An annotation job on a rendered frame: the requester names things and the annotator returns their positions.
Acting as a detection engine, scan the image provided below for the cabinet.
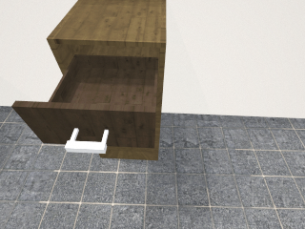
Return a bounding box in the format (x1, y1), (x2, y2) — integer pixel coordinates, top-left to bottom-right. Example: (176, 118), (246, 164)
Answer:
(46, 0), (167, 161)

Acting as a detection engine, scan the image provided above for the drawer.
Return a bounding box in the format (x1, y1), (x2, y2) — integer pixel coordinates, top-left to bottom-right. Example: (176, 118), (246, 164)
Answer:
(12, 54), (159, 149)

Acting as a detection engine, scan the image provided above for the handle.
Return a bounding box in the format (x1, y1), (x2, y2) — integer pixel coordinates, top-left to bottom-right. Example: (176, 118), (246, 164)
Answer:
(65, 128), (109, 154)

